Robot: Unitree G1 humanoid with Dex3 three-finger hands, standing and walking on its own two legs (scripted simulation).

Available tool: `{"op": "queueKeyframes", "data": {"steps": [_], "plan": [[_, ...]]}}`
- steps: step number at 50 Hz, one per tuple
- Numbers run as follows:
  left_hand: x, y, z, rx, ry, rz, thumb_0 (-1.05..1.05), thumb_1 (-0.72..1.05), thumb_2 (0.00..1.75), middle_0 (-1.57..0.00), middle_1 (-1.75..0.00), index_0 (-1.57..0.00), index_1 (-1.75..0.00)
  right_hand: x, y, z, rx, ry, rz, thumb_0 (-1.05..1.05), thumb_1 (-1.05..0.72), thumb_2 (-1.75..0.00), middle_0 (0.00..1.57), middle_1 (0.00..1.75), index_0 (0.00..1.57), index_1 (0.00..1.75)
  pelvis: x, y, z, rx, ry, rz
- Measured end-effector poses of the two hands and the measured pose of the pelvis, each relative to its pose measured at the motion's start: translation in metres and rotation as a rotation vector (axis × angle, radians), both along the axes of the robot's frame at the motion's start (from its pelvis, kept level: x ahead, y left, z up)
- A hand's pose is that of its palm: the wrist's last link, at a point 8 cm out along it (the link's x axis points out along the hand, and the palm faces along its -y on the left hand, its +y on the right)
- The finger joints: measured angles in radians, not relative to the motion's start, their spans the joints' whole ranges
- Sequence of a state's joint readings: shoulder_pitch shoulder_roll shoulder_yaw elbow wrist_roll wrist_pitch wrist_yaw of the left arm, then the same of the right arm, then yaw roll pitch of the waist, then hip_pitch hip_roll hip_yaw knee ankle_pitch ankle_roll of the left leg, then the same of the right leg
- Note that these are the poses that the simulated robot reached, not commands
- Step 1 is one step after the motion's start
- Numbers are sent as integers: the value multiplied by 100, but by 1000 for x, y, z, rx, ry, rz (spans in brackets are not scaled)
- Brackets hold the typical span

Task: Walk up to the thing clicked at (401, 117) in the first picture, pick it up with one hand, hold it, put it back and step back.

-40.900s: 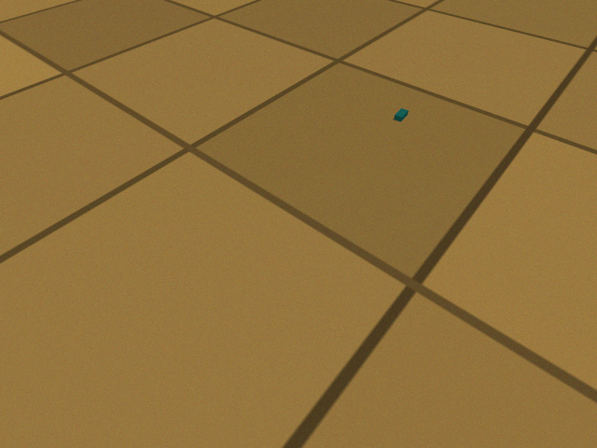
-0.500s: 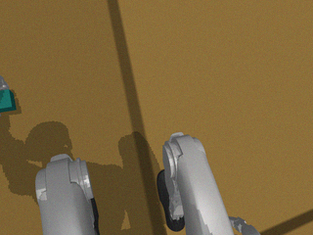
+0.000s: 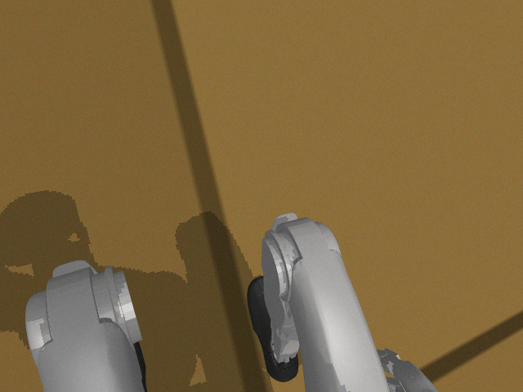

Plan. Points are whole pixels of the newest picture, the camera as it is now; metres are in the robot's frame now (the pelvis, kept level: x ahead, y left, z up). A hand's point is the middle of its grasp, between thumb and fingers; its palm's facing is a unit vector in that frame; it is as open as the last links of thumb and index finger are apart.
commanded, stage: rest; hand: left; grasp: from above
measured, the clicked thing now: out of the picture +0.45 +0.36 -0.24
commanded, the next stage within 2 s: open in 1.12 s
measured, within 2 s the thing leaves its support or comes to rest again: rests again in 0.82 s
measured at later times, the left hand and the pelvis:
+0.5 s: hand out of the picture +0.45 +0.35 -0.23, palm faces -0.43 -0.14 -0.89, open 7.3 cm; pelvis +0.00 +0.00 -0.01, yaw -3 degrees
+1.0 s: hand out of the picture +0.44 +0.35 -0.25, palm faces -0.44 -0.15 -0.88, open 7.4 cm; pelvis +0.00 +0.01 -0.01, yaw -4 degrees
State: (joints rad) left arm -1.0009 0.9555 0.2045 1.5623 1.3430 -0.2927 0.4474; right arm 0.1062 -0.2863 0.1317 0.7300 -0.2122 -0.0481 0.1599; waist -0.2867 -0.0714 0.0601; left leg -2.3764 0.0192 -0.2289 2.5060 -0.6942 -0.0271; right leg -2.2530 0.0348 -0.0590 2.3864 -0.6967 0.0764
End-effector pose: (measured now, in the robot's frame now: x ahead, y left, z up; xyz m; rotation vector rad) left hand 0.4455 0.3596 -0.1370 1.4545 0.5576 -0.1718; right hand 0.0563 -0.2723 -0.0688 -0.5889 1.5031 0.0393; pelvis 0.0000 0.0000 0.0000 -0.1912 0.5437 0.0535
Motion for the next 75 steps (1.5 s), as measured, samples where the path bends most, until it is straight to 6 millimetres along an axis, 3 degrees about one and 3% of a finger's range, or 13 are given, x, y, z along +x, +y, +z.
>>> {"op": "queueKeyframes", "data": {"steps": [28,63,69,75], "plan": [[4,-4,-38,-12,-4,16,-2,42,0,-101,-8,-105,-4,-1,10,6,2,7,111,0,-90,-89,20,30,20,30,0,5,-11,-37,-49,-27],[3,-3,-55,-13,-8,13,-2,39,9,-97,-16,-100,-14,-1,19,12,28,7,192,0,-90,-90,20,30,20,30,-2,9,-15,-62,-86,-41],[2,-2,-55,-9,-9,18,-2,38,15,-90,-23,-92,-21,1,20,12,35,-2,201,0,-90,-89,20,30,20,30,-2,9,-15,-65,-86,-42],[3,-2,-54,-12,-13,25,-1,26,30,-74,-37,-76,-35,3,21,13,36,-10,203,0,-90,-89,20,30,20,30,-2,9,-14,-66,-88,-42]]}}
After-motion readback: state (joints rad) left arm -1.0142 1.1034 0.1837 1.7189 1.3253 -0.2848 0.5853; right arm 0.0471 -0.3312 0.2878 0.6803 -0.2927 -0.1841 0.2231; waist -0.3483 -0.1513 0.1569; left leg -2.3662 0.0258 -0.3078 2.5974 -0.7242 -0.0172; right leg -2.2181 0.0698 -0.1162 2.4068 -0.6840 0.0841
